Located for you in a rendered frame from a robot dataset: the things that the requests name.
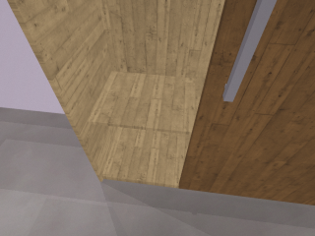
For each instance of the wardrobe door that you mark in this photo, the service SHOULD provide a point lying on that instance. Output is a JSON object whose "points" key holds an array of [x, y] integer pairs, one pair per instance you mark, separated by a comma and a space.
{"points": [[261, 145]]}

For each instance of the handle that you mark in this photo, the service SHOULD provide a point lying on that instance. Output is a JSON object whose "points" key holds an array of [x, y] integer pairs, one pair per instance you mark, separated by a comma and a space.
{"points": [[260, 16]]}

